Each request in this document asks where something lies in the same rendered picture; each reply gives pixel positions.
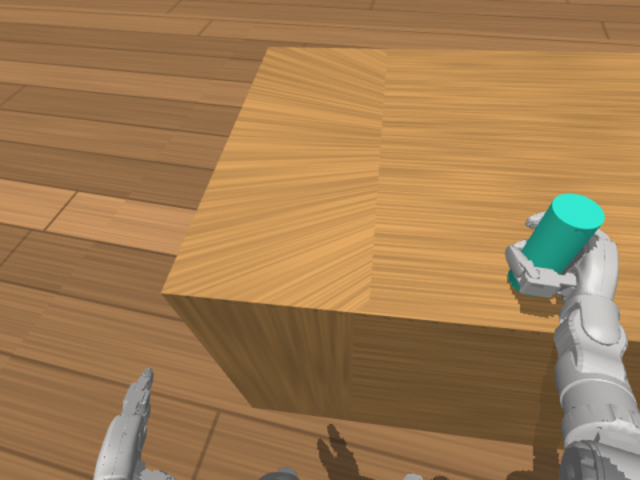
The can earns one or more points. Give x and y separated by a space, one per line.
568 224

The left robot hand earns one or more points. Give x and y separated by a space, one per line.
120 454

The right robot hand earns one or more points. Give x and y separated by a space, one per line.
594 270

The right robot arm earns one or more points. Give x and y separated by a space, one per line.
601 423

